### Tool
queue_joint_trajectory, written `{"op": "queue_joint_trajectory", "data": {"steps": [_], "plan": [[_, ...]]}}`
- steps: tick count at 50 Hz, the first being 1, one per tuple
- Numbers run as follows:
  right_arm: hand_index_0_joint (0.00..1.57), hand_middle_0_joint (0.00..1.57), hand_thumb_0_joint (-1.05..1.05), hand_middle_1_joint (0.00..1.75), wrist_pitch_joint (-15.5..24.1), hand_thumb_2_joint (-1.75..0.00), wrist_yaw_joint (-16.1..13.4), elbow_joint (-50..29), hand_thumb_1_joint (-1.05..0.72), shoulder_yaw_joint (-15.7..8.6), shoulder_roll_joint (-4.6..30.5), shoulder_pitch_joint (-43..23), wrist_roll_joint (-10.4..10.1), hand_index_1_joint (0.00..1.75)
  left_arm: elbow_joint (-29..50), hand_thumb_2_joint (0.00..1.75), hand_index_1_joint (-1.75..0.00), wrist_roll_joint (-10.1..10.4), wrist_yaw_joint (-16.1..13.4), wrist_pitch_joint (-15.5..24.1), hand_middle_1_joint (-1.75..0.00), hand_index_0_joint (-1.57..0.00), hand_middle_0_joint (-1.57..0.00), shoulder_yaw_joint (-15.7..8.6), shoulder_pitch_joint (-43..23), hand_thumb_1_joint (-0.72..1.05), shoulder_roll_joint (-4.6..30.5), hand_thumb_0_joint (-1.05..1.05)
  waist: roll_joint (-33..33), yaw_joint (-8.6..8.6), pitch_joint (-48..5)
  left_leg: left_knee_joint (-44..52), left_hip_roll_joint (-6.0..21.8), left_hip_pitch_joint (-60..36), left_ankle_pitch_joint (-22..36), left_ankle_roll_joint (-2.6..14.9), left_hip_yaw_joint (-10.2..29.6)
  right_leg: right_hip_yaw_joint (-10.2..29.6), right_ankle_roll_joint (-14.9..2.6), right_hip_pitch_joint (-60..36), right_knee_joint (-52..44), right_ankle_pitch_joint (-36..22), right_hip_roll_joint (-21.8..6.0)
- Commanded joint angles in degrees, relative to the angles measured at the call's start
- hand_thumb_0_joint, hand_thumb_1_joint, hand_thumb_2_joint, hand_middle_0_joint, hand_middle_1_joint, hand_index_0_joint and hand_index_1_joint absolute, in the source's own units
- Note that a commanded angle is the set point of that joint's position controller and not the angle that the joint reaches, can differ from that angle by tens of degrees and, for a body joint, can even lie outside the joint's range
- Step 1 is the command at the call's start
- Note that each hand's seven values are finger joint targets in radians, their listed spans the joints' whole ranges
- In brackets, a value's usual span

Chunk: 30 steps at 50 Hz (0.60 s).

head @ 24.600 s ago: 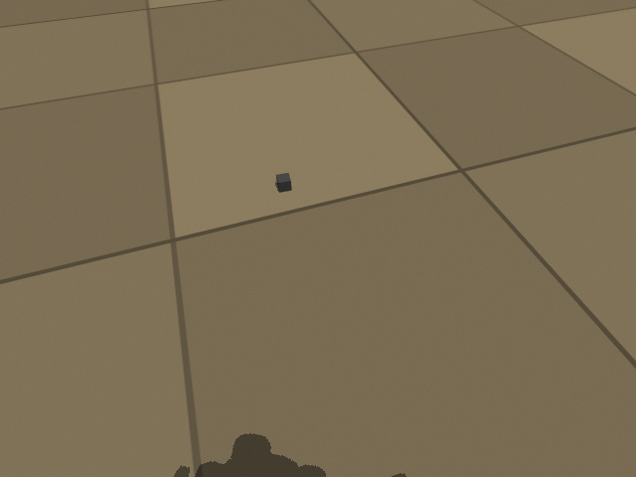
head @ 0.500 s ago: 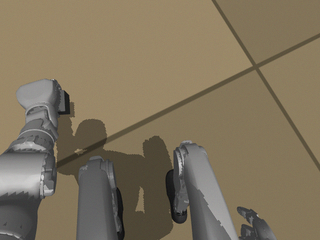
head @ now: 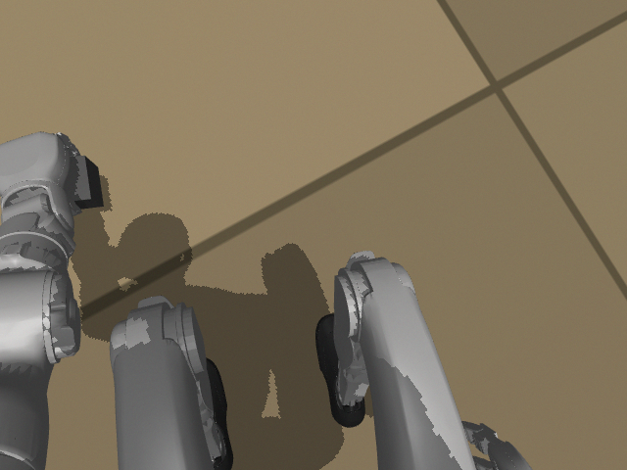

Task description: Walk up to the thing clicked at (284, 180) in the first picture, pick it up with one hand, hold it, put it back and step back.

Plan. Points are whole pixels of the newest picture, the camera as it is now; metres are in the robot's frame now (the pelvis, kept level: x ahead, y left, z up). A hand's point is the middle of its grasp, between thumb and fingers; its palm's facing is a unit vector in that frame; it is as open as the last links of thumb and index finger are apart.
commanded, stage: crouch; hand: left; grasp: from above
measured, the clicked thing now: (71, 184) +0.50 +0.26 -0.21
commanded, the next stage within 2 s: lower in 0.26 s
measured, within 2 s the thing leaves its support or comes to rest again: rests again in 1.34 s
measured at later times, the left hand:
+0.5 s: hand (61, 193) +0.49 +0.27 -0.21, palm faces -0.43 -0.14 -0.89, open 8.5 cm
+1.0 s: hand (84, 196) +0.50 +0.26 -0.27, palm faces -0.42 -0.15 -0.89, open 8.5 cm
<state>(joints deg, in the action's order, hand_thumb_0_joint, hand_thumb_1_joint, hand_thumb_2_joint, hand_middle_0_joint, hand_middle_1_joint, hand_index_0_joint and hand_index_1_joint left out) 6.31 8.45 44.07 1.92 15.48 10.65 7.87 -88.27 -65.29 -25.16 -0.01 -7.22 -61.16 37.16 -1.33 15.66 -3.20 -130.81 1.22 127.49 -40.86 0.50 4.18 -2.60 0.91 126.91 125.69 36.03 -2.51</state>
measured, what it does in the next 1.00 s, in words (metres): lowers itself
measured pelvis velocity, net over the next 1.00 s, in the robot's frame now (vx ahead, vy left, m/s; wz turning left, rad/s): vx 0.00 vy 0.01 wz -0.08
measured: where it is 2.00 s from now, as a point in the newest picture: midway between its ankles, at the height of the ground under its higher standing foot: (279, 412)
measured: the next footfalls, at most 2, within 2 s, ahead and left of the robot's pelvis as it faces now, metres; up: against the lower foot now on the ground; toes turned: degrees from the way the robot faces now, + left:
none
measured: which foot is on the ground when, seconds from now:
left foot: down 0.00-1.00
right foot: down 0.00-1.00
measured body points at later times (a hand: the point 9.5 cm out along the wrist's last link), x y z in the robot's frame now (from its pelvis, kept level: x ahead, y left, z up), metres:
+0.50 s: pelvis +0.00 +0.00 -0.03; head +0.26 +0.05 +0.33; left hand +0.51 +0.27 -0.16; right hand +0.01 -0.27 -0.13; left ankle +0.07 +0.12 -0.33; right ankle +0.11 -0.13 -0.33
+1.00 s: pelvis +0.00 +0.01 -0.06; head +0.29 +0.06 +0.28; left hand +0.52 +0.26 -0.22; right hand +0.00 -0.26 -0.14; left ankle +0.07 +0.12 -0.33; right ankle +0.10 -0.13 -0.33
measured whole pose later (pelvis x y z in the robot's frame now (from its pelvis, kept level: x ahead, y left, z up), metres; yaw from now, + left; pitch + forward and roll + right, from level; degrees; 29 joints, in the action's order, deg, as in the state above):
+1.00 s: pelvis +0.00 +0.01 -0.06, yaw -5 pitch +34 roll -10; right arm 10.1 14.2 41.9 8.7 17.9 10.0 11.6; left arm -97.8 -68.4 -31.5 2.8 -10.2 -66.1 47.4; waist 1.5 20.1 4.8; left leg -143.4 1.1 135.7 -42.5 1.1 8.4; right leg -5.6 2.1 133.0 134.6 35.9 -1.7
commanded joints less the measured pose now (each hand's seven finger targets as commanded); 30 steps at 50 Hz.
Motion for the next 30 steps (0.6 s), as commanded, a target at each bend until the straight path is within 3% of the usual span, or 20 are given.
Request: {"op": "queue_joint_trajectory", "data": {"steps": [1,7,8,14,17,20,21,23,26,30], "plan": [[0.2,0.2,0.0,0.3,0.81,-0.9,0.03,0.16,-0.9,-3.71,14.38,14.38,0.45,0.3,7.96,0.5,-0.34,-0.59,-3.15,0.27,-0.32,-1.12,-1.13,-1.1,-23.41,0.65,15.17,0.0,-15.41,1.56,-42.39,13.4,-1.58,-27.53,12.21,0.5,-2.77,-4.17,-3.13,-22.45,-10.28,-10.35,2.57],[0.2,0.2,0.0,0.3,1.07,-0.9,0.79,0.03,-0.9,-2.52,14.29,14.25,1.13,0.3,4.29,0.51,-0.34,-0.47,-3.07,0.42,-0.33,-1.16,-1.18,-0.65,-23.21,0.7,15.84,0.0,-13.61,2.58,-39.52,10.99,-1.94,-22.27,10.46,1.12,-3.7,-4.01,-2.71,-24.02,-10.16,-9.28,3.05],[0.2,0.2,0.0,0.3,1.02,-0.9,0.74,0.41,-0.9,-2.61,14.82,13.91,0.95,0.3,5.47,0.51,-0.33,-0.57,-3.22,0.64,-0.31,-1.15,-1.17,-1.27,-24.07,0.68,17.95,0.0,-14.23,1.57,-40.88,10.95,-1.84,-21.9,10.15,1.12,-3.69,-4.19,-2.78,-23.73,-9.81,-8.88,3.2],[0.2,0.2,0.0,0.3,1.17,-0.9,1.48,-0.14,-0.91,-1.82,15.61,14.47,1.1,0.3,3.09,0.49,-0.31,-1.64,-3.18,0.18,-0.29,-1.21,-1.23,-1.18,-22.69,0.75,17.28,0.0,-15.51,2.55,-39.48,9.79,-1.67,-23.46,12.41,0.77,-2.71,-5.27,-3.0,-21.21,-7.4,-10.93,3.21],[0.2,0.2,0.0,0.3,1.23,-0.9,1.82,0.01,-0.91,-1.75,16.41,14.95,1.08,0.3,4.33,0.51,-0.31,-1.57,-3.4,0.36,-0.27,-1.21,-1.24,-1.67,-23.81,0.73,18.37,0.0,-16.44,2.63,-39.52,9.29,-1.52,-23.37,13.62,0.64,-2.29,-5.69,-2.99,-20.77,-6.5,-12.21,3.22],[0.2,0.2,0.0,0.3,1.15,-0.9,2.12,0.07,-0.91,-1.74,16.42,14.37,0.94,0.3,3.01,0.52,-0.33,-1.24,-3.78,0.01,-0.29,-1.14,-1.18,-1.0,-23.75,0.64,17.01,0.0,-17.53,2.2,-39.55,9.39,-1.45,-23.76,13.08,0.43,-1.98,-6.03,-3.23,-19.29,-5.65,-11.94,3.35],[0.2,0.2,0.0,0.3,1.19,-0.9,2.34,-0.19,-0.91,-1.5,16.26,14.0,1.11,0.3,1.28,0.51,-0.32,-1.32,-3.59,0.06,-0.29,-1.13,-1.17,-0.45,-23.47,0.63,16.29,0.0,-16.65,3.6,-37.39,8.97,-1.48,-22.15,12.09,0.55,-1.86,-6.2,-3.19,-18.68,-5.57,-11.03,3.52],[0.2,0.2,0.0,0.3,1.47,-0.9,2.45,-0.32,-0.91,-1.23,16.79,14.25,1.35,0.3,0.5,0.48,-0.31,-1.42,-3.27,0.5,-0.27,-1.1,-1.14,-0.11,-23.59,0.59,16.38,0.0,-16.06,4.25,-34.73,8.33,-1.51,-20.76,11.13,0.66,-1.7,-6.33,-3.11,-17.32,-5.35,-10.21,3.37],[0.2,0.2,0.0,0.3,1.57,-0.9,2.45,-0.4,-0.91,-0.62,17.22,14.25,1.47,0.3,0.94,0.48,-0.31,-1.74,-3.54,1.25,-0.27,-1.08,-1.12,-0.81,-24.51,0.56,18.46,0.0,-16.15,3.96,-35.67,6.94,-1.64,-20.34,11.92,0.77,-1.9,-6.24,-2.93,-18.13,-4.7,-10.95,3.31],[0.2,0.2,0.0,0.3,1.98,-0.9,2.85,-0.96,-0.91,-0.04,17.76,14.55,2.23,0.3,0.09,0.48,-0.31,-2.89,-4.19,2.39,-0.28,-1.09,-1.12,-1.96,-24.82,0.57,20.02,0.0,-16.93,5.04,-35.12,5.77,-1.61,-21.4,12.57,0.51,-1.52,-7.0,-2.85,-17.5,-3.52,-11.55,3.23]]}}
